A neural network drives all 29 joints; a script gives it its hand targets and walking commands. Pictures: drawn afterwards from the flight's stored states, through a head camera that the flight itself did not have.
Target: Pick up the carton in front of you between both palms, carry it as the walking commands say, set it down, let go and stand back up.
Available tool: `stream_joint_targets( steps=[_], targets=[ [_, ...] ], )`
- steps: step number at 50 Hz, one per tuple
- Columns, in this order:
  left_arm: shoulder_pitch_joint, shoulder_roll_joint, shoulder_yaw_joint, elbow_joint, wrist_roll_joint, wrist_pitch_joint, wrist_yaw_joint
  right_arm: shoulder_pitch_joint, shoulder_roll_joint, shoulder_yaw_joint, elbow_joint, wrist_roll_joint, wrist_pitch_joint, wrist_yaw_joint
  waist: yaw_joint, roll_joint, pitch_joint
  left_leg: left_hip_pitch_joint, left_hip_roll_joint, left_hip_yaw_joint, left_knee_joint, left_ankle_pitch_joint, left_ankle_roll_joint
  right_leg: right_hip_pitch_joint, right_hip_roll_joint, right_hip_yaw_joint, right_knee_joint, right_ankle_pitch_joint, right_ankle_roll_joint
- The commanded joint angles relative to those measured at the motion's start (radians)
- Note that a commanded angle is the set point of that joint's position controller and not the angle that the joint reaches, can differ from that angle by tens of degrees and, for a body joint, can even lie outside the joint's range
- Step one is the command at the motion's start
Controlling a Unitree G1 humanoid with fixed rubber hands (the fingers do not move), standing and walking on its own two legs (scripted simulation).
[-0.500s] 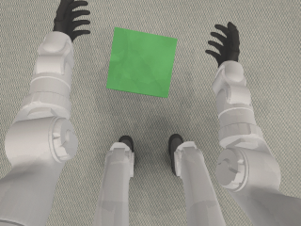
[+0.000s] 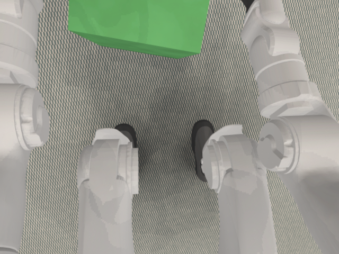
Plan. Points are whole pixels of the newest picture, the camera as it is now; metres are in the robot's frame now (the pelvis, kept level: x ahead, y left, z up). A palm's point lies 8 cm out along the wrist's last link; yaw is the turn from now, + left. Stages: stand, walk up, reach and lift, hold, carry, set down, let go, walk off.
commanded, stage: reach and lift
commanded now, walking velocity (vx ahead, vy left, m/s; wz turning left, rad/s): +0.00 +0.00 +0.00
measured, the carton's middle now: out of the picture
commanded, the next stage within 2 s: none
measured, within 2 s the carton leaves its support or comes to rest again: leaves its support in 0.92 s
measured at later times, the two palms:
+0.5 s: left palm out of the picture +0.57 +0.22 -0.21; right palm out of the picture +0.55 -0.12 -0.20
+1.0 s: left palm out of the picture +0.56 +0.21 -0.20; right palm out of the picture +0.56 -0.10 -0.18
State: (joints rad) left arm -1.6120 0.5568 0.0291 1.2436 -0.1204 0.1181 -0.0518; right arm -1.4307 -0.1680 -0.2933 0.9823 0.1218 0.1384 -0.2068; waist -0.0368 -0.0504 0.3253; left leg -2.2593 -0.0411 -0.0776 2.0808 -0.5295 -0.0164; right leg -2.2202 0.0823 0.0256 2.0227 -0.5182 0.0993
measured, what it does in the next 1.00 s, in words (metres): stands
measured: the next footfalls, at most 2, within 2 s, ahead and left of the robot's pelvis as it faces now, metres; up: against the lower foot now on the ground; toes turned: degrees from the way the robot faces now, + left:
none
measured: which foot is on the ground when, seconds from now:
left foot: down 0.00-1.00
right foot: down 0.00-1.00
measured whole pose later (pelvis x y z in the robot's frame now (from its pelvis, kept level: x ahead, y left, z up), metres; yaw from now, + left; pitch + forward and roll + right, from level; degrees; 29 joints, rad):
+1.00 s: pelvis +0.02 +0.00 -0.03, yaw +0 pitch +38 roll -4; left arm -1.50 0.39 0.03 1.06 -0.04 0.24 0.01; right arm -1.39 -0.08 -0.43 0.88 0.05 0.20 -0.21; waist -0.01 -0.08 0.31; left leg -2.28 -0.01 -0.05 2.23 -0.61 0.01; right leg -2.25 0.13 0.05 2.17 -0.59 0.12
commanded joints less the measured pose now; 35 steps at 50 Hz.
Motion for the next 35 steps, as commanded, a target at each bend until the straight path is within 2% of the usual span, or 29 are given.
stream_joint_targets(
  steps=[1,2,3,6,8,13,19,23,27,30,32,33,34,35],
  targets=[
    [-0.301,0.120,-0.005,-0.062,0.000,-0.032,0.008,-0.255,-0.125,-0.020,-0.037,-0.008,-0.041,0.011,0.001,0.155,-1.139,0.636,0.062,0.046,-0.157,0.184,-0.003,0.518,-0.023,-0.129,-0.059,0.173,-0.014],
    [-0.315,0.124,-0.012,-0.068,-0.006,-0.039,0.013,-0.265,-0.134,-0.016,-0.030,-0.001,-0.049,0.012,0.000,0.160,-1.154,0.655,0.063,0.043,-0.140,0.212,-0.003,0.516,-0.023,-0.130,-0.042,0.194,-0.014],
    [-0.339,0.129,-0.005,-0.097,-0.013,-0.045,0.019,-0.281,-0.147,-0.005,-0.029,0.005,-0.059,0.013,0.013,0.154,-1.154,0.631,0.056,0.048,-0.129,0.218,-0.007,0.528,-0.024,-0.124,-0.031,0.202,-0.017],
    [-0.363,0.146,-0.027,-0.125,-0.051,-0.063,0.033,-0.301,-0.159,0.032,-0.029,0.034,-0.080,0.005,0.010,0.120,-1.195,0.669,0.056,0.035,-0.088,0.304,0.000,0.548,-0.021,-0.134,0.013,0.279,-0.012],
    [-0.369,0.141,-0.051,-0.125,-0.066,-0.066,0.038,-0.307,-0.155,0.047,-0.040,0.054,-0.086,0.003,0.004,0.131,-1.207,0.725,0.054,0.030,-0.063,0.352,0.005,0.519,-0.019,-0.140,0.027,0.302,-0.010],
    [-0.316,0.101,-0.081,-0.106,-0.076,-0.060,0.043,-0.243,-0.106,0.081,-0.030,0.096,-0.086,-0.001,0.018,0.157,-1.250,0.794,0.048,0.042,-0.033,0.436,0.003,0.528,-0.004,-0.148,0.046,0.359,-0.011],
    [-0.248,0.071,-0.051,-0.061,-0.044,-0.055,0.040,-0.192,-0.086,0.050,-0.012,0.058,-0.084,-0.002,0.018,0.144,-1.140,0.681,0.042,0.046,-0.043,0.372,0.001,0.499,0.008,-0.135,0.038,0.325,-0.013],
    [-0.282,0.067,-0.054,-0.079,-0.044,-0.059,0.037,-0.212,-0.084,0.039,-0.002,0.047,-0.085,-0.005,0.011,0.143,-1.106,0.625,0.042,0.049,-0.057,0.311,0.002,0.514,0.009,-0.126,0.029,0.300,-0.019],
    [-0.340,0.010,-0.102,-0.097,-0.066,-0.055,0.028,-0.271,-0.039,0.060,-0.010,0.057,-0.083,-0.004,0.009,0.141,-1.088,0.607,0.042,0.051,-0.074,0.257,0.006,0.536,0.012,-0.124,0.016,0.271,-0.026],
    [-0.394,-0.124,-0.139,-0.091,-0.068,-0.045,0.009,-0.328,0.065,0.069,-0.006,0.045,-0.080,0.009,0.004,0.137,-1.058,0.596,0.032,0.049,-0.085,0.220,0.009,0.559,0.025,-0.125,0.012,0.251,-0.036],
    [-0.409,-0.217,-0.121,-0.070,-0.035,-0.032,-0.019,-0.342,0.140,0.020,0.011,-0.020,-0.068,0.028,-0.013,0.140,-1.020,0.571,0.023,0.048,-0.083,0.189,0.005,0.574,0.035,-0.126,0.012,0.233,-0.039],
    [-0.459,-0.397,-0.149,-0.095,-0.024,-0.021,-0.060,-0.404,0.318,0.043,-0.017,-0.042,-0.057,0.065,-0.014,0.144,-1.004,0.558,0.010,0.048,-0.081,0.185,0.009,0.578,0.046,-0.126,0.013,0.224,-0.046],
    [-0.498,-0.582,-0.162,-0.095,-0.011,-0.007,-0.107,-0.480,0.501,0.071,-0.032,-0.057,-0.043,0.111,0.002,0.142,-1.004,0.546,-0.003,0.051,-0.078,0.195,0.015,0.570,0.056,-0.126,0.020,0.231,-0.050],
    [-0.498,-0.715,-0.158,-0.100,0.007,0.008,-0.149,-0.515,0.624,0.076,-0.039,-0.075,-0.026,0.153,0.009,0.136,-0.992,0.526,-0.013,0.057,-0.070,0.204,0.016,0.555,0.065,-0.126,0.031,0.230,-0.052]
  ],
)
